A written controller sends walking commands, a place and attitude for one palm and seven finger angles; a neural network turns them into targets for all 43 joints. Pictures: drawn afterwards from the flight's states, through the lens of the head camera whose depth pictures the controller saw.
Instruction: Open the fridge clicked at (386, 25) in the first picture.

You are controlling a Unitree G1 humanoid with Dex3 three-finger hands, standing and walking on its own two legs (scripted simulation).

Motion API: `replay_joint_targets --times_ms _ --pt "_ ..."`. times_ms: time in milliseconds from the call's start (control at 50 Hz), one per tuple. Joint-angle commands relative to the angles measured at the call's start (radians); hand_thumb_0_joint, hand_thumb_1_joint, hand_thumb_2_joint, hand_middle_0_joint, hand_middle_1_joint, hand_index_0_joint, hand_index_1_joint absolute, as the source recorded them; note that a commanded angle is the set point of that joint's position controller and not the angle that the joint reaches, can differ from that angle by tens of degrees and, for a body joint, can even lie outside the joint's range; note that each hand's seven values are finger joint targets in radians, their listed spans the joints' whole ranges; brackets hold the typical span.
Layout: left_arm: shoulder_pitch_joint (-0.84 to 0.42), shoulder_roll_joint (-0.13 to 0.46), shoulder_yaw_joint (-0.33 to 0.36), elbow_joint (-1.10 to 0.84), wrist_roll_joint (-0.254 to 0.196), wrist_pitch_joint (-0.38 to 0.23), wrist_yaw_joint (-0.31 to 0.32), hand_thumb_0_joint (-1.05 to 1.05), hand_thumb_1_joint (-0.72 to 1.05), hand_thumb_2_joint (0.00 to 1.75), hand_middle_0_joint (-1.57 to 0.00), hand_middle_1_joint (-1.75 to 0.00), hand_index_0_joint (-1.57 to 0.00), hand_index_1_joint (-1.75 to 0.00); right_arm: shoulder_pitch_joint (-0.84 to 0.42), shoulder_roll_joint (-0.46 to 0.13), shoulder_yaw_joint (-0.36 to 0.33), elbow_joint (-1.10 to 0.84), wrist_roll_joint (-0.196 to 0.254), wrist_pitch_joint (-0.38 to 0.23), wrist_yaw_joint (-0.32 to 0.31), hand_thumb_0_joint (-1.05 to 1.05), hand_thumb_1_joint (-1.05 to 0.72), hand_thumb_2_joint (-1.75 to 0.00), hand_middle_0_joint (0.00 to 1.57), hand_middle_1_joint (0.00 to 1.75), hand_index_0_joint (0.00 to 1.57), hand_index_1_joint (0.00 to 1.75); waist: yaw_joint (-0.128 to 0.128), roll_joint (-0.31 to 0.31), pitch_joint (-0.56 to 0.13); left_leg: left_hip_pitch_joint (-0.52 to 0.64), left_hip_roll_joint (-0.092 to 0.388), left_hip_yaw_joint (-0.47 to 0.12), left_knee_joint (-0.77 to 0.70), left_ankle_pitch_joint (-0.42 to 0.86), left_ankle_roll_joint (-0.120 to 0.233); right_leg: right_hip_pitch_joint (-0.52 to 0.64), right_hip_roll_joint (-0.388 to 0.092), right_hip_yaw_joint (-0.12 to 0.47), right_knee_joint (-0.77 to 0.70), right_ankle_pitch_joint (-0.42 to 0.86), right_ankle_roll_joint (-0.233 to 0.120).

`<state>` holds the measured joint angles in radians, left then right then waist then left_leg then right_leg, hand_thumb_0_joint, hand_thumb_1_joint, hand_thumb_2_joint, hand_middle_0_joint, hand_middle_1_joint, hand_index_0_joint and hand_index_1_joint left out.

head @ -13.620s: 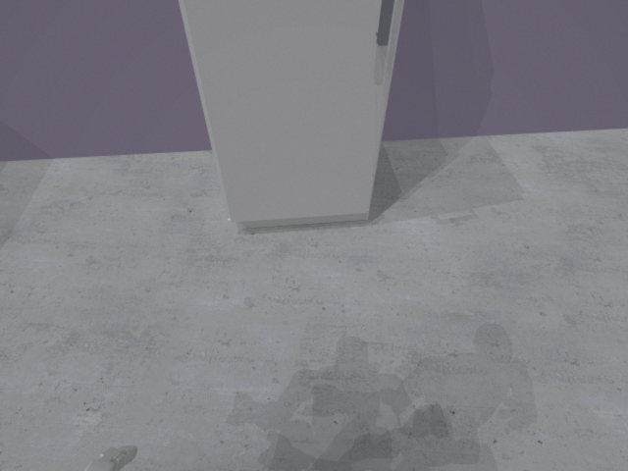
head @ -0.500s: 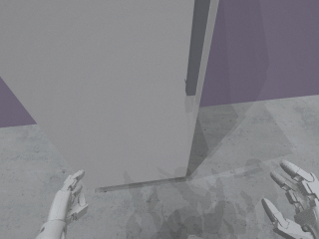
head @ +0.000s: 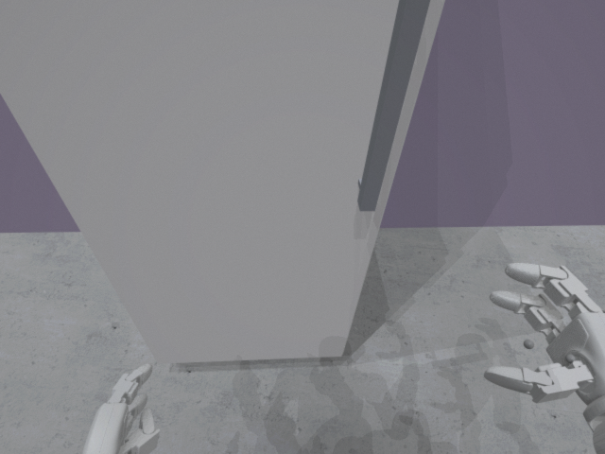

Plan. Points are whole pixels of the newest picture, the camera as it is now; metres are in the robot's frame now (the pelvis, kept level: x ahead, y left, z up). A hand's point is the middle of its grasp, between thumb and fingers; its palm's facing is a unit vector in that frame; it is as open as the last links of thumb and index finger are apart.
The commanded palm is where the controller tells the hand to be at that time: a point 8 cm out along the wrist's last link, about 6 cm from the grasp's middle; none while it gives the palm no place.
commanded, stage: raise the hand to about handle height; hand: right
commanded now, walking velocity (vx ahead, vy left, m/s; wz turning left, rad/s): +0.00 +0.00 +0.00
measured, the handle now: (387, 91) +0.52 -0.09 +0.25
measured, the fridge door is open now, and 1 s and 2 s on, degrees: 0 0 0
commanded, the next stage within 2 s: move the hooked fingers beside the handle in 1.04 s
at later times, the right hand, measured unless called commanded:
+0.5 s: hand out of the picture +0.26 -0.28 +0.24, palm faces +0.06 +0.99 -0.15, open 13.9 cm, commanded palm +0.24 -0.32 +0.24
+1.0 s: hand out of the picture +0.29 -0.29 +0.23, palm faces +0.08 +0.99 -0.11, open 14.0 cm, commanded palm +0.24 -0.32 +0.25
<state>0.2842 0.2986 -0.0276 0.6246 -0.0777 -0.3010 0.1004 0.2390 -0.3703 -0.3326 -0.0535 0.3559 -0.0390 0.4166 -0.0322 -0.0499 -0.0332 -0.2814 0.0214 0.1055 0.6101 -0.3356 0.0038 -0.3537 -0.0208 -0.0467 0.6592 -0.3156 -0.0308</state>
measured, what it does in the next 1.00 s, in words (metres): stands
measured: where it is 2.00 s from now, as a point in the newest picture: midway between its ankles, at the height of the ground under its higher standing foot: outside the picture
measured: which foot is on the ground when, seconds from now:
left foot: down 0.00-1.00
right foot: down 0.00-1.00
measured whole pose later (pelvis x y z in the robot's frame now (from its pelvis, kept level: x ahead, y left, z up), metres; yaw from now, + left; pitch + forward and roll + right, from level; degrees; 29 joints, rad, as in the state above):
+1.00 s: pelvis +0.01 +0.01 +0.01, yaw -1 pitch -3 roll +1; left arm 0.21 0.30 -0.08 0.58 -0.11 -0.20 0.09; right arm -0.22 -0.57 -0.51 0.14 0.33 0.32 0.48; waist -0.05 -0.07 -0.02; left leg -0.13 0.02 0.11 0.45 -0.27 0.01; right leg -0.20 -0.01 -0.04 0.49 -0.24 -0.02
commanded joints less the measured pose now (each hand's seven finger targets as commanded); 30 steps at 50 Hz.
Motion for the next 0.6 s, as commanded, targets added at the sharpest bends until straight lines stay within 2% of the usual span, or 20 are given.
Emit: replay_joint_targets --times_ms 0,60,80,140,160,180,220,240,260,320,360,380,440,460,480,500,520,540,560,580 --pt "-0.151 0.084 0.023 -0.183 0.008 -0.082 0.021 0.0 0.9 0.9 -0.2 -0.3 -0.2 -0.3 -0.337 -0.326 -0.218 -0.321 0.04 -0.078 -0.013 0.0 0.36 -0.36 0.29 1.11 0.29 1.11 -0.012 -0.036 -0.184 0.043 -0.027 -0.038 -0.133 0.171 0.011 0.197 0.008 0.087 -0.158 0.193 -0.007" --pt "-0.158 0.078 0.012 -0.174 0.01 -0.081 0.012 0.0 0.9 0.9 -0.2 -0.3 -0.2 -0.3 -0.34 -0.329 -0.255 -0.285 0.06 -0.076 -0.022 0.0 0.43 -0.33 0.29 1.15 0.29 1.15 -0.031 -0.093 -0.19 0.084 -0.032 -0.029 -0.14 0.251 0.021 0.234 0.009 0.085 -0.173 0.255 0.006" --pt "-0.159 0.076 0.007 -0.168 0.007 -0.074 0.012 0.0 0.9 0.9 -0.2 -0.3 -0.2 -0.3 -0.34 -0.304 -0.236 -0.227 0.064 -0.055 -0.014 0.0 0.45 -0.32 0.3 1.17 0.3 1.17 -0.023 -0.074 -0.147 0.073 -0.033 -0.025 -0.146 0.265 0.02 0.226 0.009 0.086 -0.183 0.253 0.008" --pt "-0.161 0.087 0.004 -0.161 -0.007 -0.049 0.011 0.0 0.9 0.9 -0.2 -0.3 -0.2 -0.3 -0.381 -0.271 -0.177 -0.082 0.049 0.05 0.024 0.0 0.5 -0.3 0.3 1.2 0.3 1.2 -0.011 -0.087 -0.024 0.018 -0.029 -0.03 -0.178 0.209 0.016 0.191 0.008 0.089 -0.214 0.171 0.013" --pt "-0.155 0.091 0.004 -0.161 -0.01 -0.036 0.008 0.0 0.9 0.9 -0.2 -0.3 -0.2 -0.3 -0.362 -0.263 -0.163 -0.013 0.044 0.095 0.042 0.0 0.5 -0.3 0.3 1.2 0.3 1.2 -0.014 -0.038 0.009 0.024 -0.026 -0.04 -0.194 0.219 0.018 0.175 0.005 0.089 -0.216 0.172 0.011" --pt "-0.16 0.098 0.003 -0.169 -0.017 -0.023 0.005 0.0 0.9 0.9 -0.2 -0.3 -0.2 -0.3 -0.399 -0.271 -0.148 -0.018 0.034 0.134 0.054 0.0 0.5 -0.3 0.3 1.2 0.3 1.2 -0.009 -0.022 0.009 0.021 -0.025 -0.035 -0.195 0.219 0.014 0.173 0.006 0.09 -0.223 0.17 0.009" --pt "-0.177 0.098 0.0 -0.194 -0.02 -0.007 0.005 0.0 0.9 0.9 -0.2 -0.3 -0.2 -0.3 -0.481 -0.299 -0.137 -0.064 0.016 0.184 0.065 0.0 0.5 -0.3 0.3 1.2 0.3 1.2 -0.008 -0.007 -0.036 0.031 -0.025 -0.031 -0.194 0.217 0.013 0.194 0.011 0.097 -0.224 0.18 0.003" --pt "-0.184 0.096 -0.003 -0.202 -0.02 -0.002 0.005 0.0 0.9 0.9 -0.2 -0.3 -0.2 -0.3 -0.516 -0.324 -0.147 -0.081 0.011 0.202 0.07 0.0 0.5 -0.3 0.3 1.2 0.3 1.2 -0.01 -0.022 -0.066 0.037 -0.024 -0.032 -0.196 0.206 0.014 0.212 0.013 0.098 -0.227 0.175 0.002" --pt "-0.196 0.092 -0.006 -0.21 -0.018 0.002 0.005 0.0 0.9 0.9 -0.2 -0.3 -0.2 -0.3 -0.546 -0.359 -0.171 -0.132 0.014 0.198 0.067 0.0 0.5 -0.3 0.3 1.2 0.3 1.2 -0.014 -0.001 -0.096 0.068 -0.023 -0.04 -0.201 0.225 0.017 0.232 0.012 0.096 -0.219 0.202 0.001" --pt "-0.219 0.073 -0.02 -0.226 -0.007 0.0 0.007 0.0 0.9 0.9 -0.2 -0.3 -0.2 -0.3 -0.669 -0.457 -0.264 -0.284 0.018 0.152 0.051 0.0 0.5 -0.3 0.3 1.2 0.3 1.2 -0.027 -0.069 -0.234 0.109 -0.03 -0.032 -0.196 0.248 0.024 0.32 0.02 0.103 -0.225 0.252 0.002" --pt "-0.22 0.069 -0.029 -0.213 -0.001 0.0 0.008 0.0 0.9 0.9 -0.2 -0.3 -0.2 -0.3 -0.677 -0.505 -0.319 -0.291 0.032 0.121 0.037 0.0 0.5 -0.3 0.3 1.2 0.3 1.2 -0.034 -0.05 -0.238 0.136 -0.036 -0.031 -0.21 0.252 0.026 0.326 0.016 0.104 -0.233 0.269 0.005" --pt "-0.222 0.068 -0.03 -0.206 -0.001 -0.001 0.008 0.0 0.9 0.9 -0.2 -0.3 -0.2 -0.3 -0.685 -0.505 -0.337 -0.259 0.037 0.117 0.036 0.0 0.5 -0.3 0.3 1.2 0.3 1.2 -0.033 -0.069 -0.231 0.135 -0.035 -0.03 -0.214 0.259 0.027 0.326 0.019 0.102 -0.24 0.267 0.004" --pt "-0.216 0.078 -0.027 -0.173 -0.013 0.009 0.01 0.0 0.9 0.9 -0.2 -0.3 -0.2 -0.3 -0.709 -0.473 -0.308 -0.087 0.03 0.169 0.051 0.0 0.5 -0.3 0.3 1.2 0.3 1.2 -0.021 -0.114 -0.128 0.086 -0.03 -0.024 -0.232 0.231 0.028 0.3 0.017 0.101 -0.263 0.222 0.011" --pt "-0.212 0.084 -0.025 -0.165 -0.016 0.018 0.007 0.0 0.9 0.9 -0.2 -0.3 -0.2 -0.3 -0.691 -0.472 -0.301 -0.003 0.026 0.208 0.06 0.0 0.5 -0.3 0.3 1.2 0.3 1.2 -0.026 -0.084 -0.084 0.083 -0.024 -0.035 -0.249 0.224 0.031 0.27 0.016 0.099 -0.26 0.21 0.009" --pt "-0.209 0.093 -0.026 -0.159 -0.024 0.026 0.006 0.0 0.9 0.9 -0.2 -0.3 -0.2 -0.3 -0.716 -0.449 -0.257 0.053 0.015 0.246 0.073 0.0 0.5 -0.3 0.3 1.2 0.3 1.2 -0.01 -0.071 -0.045 0.056 -0.02 -0.035 -0.255 0.209 0.026 0.254 0.015 0.095 -0.267 0.186 0.008" --pt "-0.21 0.099 -0.024 -0.163 -0.027 0.031 0.006 0.0 0.9 0.9 -0.2 -0.3 -0.2 -0.3 -0.748 -0.442 -0.226 0.069 -0.002 0.272 0.079 0.0 0.5 -0.3 0.3 1.2 0.3 1.2 -0.007 -0.067 -0.026 0.04 -0.019 -0.03 -0.254 0.187 0.024 0.244 0.013 0.103 -0.274 0.167 0.01" --pt "-0.209 0.102 -0.022 -0.17 -0.03 0.033 0.007 0.0 0.9 0.9 -0.2 -0.3 -0.2 -0.3 -0.763 -0.437 -0.202 0.1 -0.014 0.293 0.083 0.0 0.5 -0.3 0.3 1.2 0.3 1.2 -0.002 -0.04 -0.02 0.024 -0.018 -0.031 -0.254 0.17 0.02 0.237 0.015 0.105 -0.272 0.151 0.008" --pt "-0.205 0.104 -0.02 -0.176 -0.034 0.035 0.004 0.0 0.9 0.9 -0.2 -0.3 -0.2 -0.3 -0.743 -0.399 -0.16 0.131 -0.021 0.313 0.091 0.0 0.5 -0.3 0.3 1.2 0.3 1.2 0.004 -0.01 -0.016 0.014 -0.02 -0.027 -0.246 0.161 0.019 0.231 0.014 0.11 -0.273 0.139 0.007" --pt "-0.205 0.104 -0.017 -0.185 -0.035 0.04 -0.001 0.0 0.9 0.9 -0.2 -0.3 -0.2 -0.3 -0.691 -0.372 -0.141 0.164 -0.015 0.327 0.104 0.0 0.5 -0.3 0.3 1.2 0.3 1.2 -0.004 0.034 -0.018 0.031 -0.012 -0.044 -0.254 0.171 0.022 0.222 0.01 0.104 -0.26 0.15 0.006" --pt "-0.207 0.112 -0.016 -0.191 -0.039 0.046 -0.005 0.0 0.9 0.9 -0.2 -0.3 -0.2 -0.3 -0.698 -0.374 -0.131 0.142 -0.016 0.335 0.118 0.0 0.5 -0.3 0.3 1.2 0.3 1.2 -0.001 0.034 -0.055 0.039 -0.012 -0.041 -0.245 0.179 0.019 0.231 0.015 0.1 -0.255 0.158 0.004"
